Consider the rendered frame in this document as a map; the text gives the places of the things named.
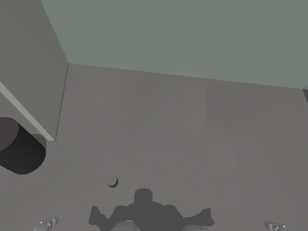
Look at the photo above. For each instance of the left robot hand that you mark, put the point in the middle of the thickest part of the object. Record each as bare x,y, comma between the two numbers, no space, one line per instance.
47,224

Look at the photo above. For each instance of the right robot hand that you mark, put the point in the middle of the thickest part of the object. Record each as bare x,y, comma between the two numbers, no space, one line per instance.
273,226

